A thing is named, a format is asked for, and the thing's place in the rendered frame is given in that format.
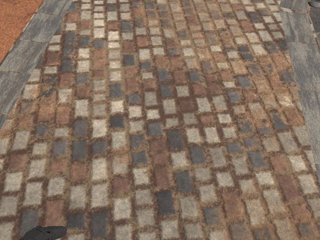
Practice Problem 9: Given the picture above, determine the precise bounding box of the robot left hand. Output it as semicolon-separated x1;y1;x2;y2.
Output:
19;225;67;240

